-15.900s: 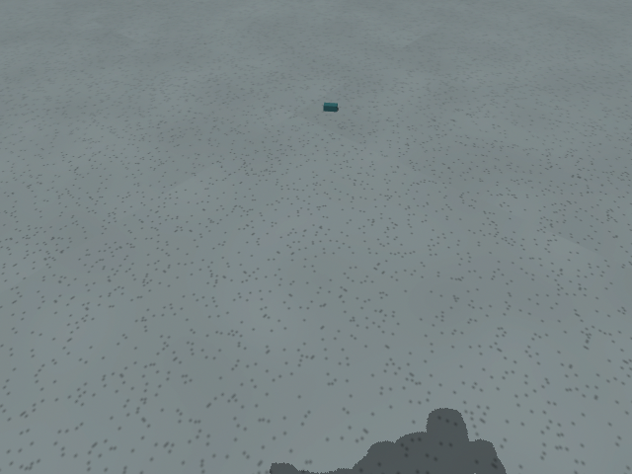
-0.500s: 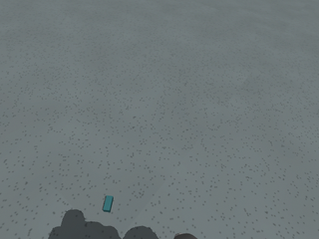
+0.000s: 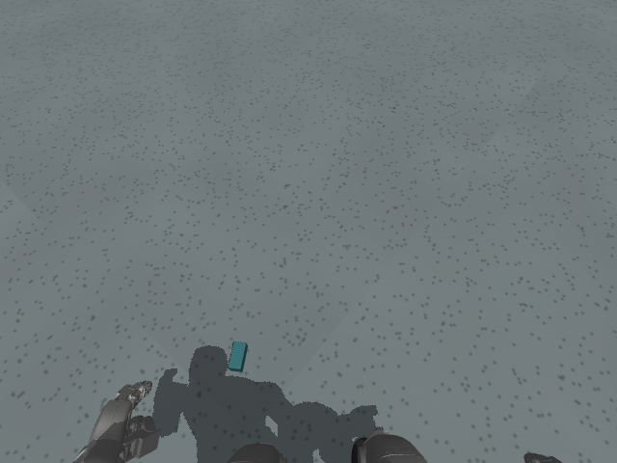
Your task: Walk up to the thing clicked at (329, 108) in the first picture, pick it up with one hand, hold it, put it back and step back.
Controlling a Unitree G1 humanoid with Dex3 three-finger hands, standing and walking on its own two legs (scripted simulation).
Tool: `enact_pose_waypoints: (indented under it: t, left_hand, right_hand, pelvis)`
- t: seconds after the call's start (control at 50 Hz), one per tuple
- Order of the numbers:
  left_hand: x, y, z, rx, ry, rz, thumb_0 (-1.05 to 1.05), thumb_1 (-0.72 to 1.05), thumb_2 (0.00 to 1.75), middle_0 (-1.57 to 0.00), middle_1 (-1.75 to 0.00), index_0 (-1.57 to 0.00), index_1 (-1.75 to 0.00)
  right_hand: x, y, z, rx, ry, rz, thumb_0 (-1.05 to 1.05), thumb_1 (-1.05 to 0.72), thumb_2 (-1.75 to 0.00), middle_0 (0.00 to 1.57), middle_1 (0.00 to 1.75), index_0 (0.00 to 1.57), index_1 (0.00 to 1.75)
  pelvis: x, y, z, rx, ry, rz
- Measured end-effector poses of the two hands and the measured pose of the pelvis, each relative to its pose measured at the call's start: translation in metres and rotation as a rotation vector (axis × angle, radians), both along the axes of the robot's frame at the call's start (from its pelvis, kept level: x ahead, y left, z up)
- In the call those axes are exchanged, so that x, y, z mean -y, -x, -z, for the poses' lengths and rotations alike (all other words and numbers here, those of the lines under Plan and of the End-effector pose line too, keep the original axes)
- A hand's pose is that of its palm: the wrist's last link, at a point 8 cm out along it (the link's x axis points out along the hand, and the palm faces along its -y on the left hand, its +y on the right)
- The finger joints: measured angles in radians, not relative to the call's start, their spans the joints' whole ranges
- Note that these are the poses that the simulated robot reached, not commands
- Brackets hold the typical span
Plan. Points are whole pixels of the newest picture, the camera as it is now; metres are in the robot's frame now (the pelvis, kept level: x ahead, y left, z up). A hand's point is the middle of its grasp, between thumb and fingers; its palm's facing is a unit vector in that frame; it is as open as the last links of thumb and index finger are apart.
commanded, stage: walk up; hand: left
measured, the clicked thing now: (238, 356) +0.46 +0.25 -0.74
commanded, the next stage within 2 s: stand in 1.12 s
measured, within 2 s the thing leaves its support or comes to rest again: neither
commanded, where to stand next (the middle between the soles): +0.08 +0.01 m, yaw +0 degrees
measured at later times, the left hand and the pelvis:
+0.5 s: hand out of the picture -0.02 +0.33 -0.13, palm faces -0.07 -0.92 -0.39, open 7.4 cm; pelvis -0.05 +0.03 +0.02, yaw -2 degrees
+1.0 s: hand out of the picture +0.01 +0.27 -0.10, palm faces +0.03 -0.87 -0.49, open 7.4 cm; pelvis -0.02 -0.02 +0.01, yaw +1 degrees
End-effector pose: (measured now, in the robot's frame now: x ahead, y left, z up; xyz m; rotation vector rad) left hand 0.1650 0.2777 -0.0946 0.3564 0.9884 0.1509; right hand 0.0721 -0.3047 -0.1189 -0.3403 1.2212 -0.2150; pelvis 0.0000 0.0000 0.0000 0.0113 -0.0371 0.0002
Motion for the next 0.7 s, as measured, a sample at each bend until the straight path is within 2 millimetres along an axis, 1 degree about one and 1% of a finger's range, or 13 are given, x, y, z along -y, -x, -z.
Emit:
enact_pose_waypoints:
  t: [0.08, 0.12, 0.16, 0.24, 0.32, 0.36, 0.4, 0.46, 0.5, 0.56, 0.6, 0.64, 0.7]
  left_hand:
    - [-0.022, 0.017, 0.016, 0.015, 0.008, -0.021, 0.01, 0.9, 0.9, -0.2, -0.3, -0.21, -0.31]
    - [-0.038, 0.031, 0.026, 0.001, 0.006, -0.036, 0.01, 0.9, 0.9, -0.2, -0.3, -0.21, -0.31]
    - [-0.051, 0.052, 0.032, -0.04, -0.001, -0.061, 0.01, 0.9, 0.9, -0.2, -0.3, -0.21, -0.3]
    - [-0.071, 0.1, 0.027, -0.148, -0.015, -0.107, 0.01, 0.9, 0.9, -0.2, -0.3, -0.21, -0.3]
    - [-0.087, 0.151, 0.019, -0.237, -0.013, -0.106, 0.01, 0.91, 0.9, -0.2, -0.3, -0.2, -0.3]
    - [-0.092, 0.171, 0.014, -0.28, -0.02, -0.101, 0.01, 0.91, 0.9, -0.2, -0.3, -0.2, -0.3]
    - [-0.095, 0.185, 0.01, -0.306, -0.029, -0.098, 0.01, 0.91, 0.9, -0.2, -0.3, -0.2, -0.3]
    - [-0.095, 0.192, 0.004, -0.304, -0.039, -0.091, 0.01, 0.91, 0.9, -0.2, -0.3, -0.2, -0.3]
    - [-0.09, 0.191, 0.0, -0.285, -0.043, -0.08, 0.01, 0.91, 0.9, -0.2, -0.3, -0.2, -0.3]
    - [-0.078, 0.185, -0.007, -0.252, -0.052, -0.054, 0.01, 0.91, 0.9, -0.2, -0.3, -0.2, -0.3]
    - [-0.068, 0.181, -0.012, -0.23, -0.066, -0.041, 0.01, 0.91, 0.9, -0.2, -0.3, -0.2, -0.3]
    - [-0.058, 0.18, -0.016, -0.207, -0.094, -0.039, 0.01, 0.91, 0.9, -0.2, -0.3, -0.2, -0.3]
    - [-0.047, 0.188, -0.016, -0.175, -0.149, -0.065, 0.01, 0.9, 0.9, -0.2, -0.3, -0.21, -0.3]
  right_hand:
    - [-0.001, 0.015, -0.006, -0.015, 0.057, -0.024, 0.0, -0.91, -0.89, 0.21, 0.3, 0.21, 0.3]
    - [-0.004, 0.026, -0.01, -0.018, 0.081, -0.024, 0.0, -0.91, -0.89, 0.21, 0.3, 0.21, 0.3]
    - [-0.01, 0.04, -0.017, -0.023, 0.086, -0.02, 0.01, -0.91, -0.89, 0.21, 0.3, 0.21, 0.3]
    - [-0.022, 0.061, -0.033, -0.03, 0.087, -0.008, 0.01, -0.91, -0.89, 0.21, 0.3, 0.21, 0.3]
    - [-0.031, 0.072, -0.045, 0.015, 0.068, -0.002, 0.01, -0.91, -0.89, 0.21, 0.3, 0.21, 0.3]
    - [-0.032, 0.076, -0.051, 0.059, 0.06, 0.014, 0.01, -0.91, -0.89, 0.21, 0.3, 0.21, 0.3]
    - [-0.031, 0.081, -0.055, 0.092, 0.057, 0.025, 0.01, -0.9, -0.89, 0.21, 0.3, 0.21, 0.3]
    - [-0.024, 0.093, -0.057, 0.104, 0.051, 0.033, 0.01, -0.9, -0.89, 0.21, 0.3, 0.21, 0.3]
    - [-0.017, 0.101, -0.055, 0.096, 0.043, 0.037, 0.01, -0.9, -0.89, 0.21, 0.3, 0.21, 0.3]
    - [-0.004, 0.109, -0.048, 0.081, 0.026, 0.043, 0.01, -0.9, -0.89, 0.21, 0.3, 0.21, 0.3]
    - [0.008, 0.111, -0.039, 0.071, 0.013, 0.045, 0.01, -0.9, -0.89, 0.21, 0.3, 0.21, 0.3]
    - [0.02, 0.108, -0.026, 0.068, -0.003, 0.048, 0.01, -0.9, -0.89, 0.21, 0.3, 0.21, 0.3]
    - [0.036, 0.096, -0.002, 0.062, -0.024, 0.044, 0.01, -0.9, -0.89, 0.21, 0.3, 0.21, 0.3]
  pelvis:
    - [-0.014, 0.018, 0.01, 0.003, 0.015, -0.031]
    - [-0.022, 0.029, 0.015, 0.016, -0.001, -0.035]
    - [-0.03, 0.038, 0.013, 0.026, 0.0, -0.019]
    - [-0.038, 0.05, -0.002, 0.015, 0.042, -0.032]
    - [-0.041, 0.054, -0.012, -0.003, 0.03, -0.006]
    - [-0.04, 0.052, -0.016, 0.002, 0.027, 0.011]
    - [-0.038, 0.05, -0.019, 0.01, 0.026, 0.025]
    - [-0.032, 0.051, -0.021, 0.025, 0.025, 0.034]
    - [-0.027, 0.053, -0.021, 0.035, 0.022, 0.04]
    - [-0.017, 0.055, -0.02, 0.047, 0.018, 0.048]
    - [-0.009, 0.054, -0.017, 0.051, 0.011, 0.053]
    - [0.0, 0.052, -0.01, 0.052, -0.003, 0.056]
    - [0.014, 0.05, 0.003, 0.058, 0.003, 0.044]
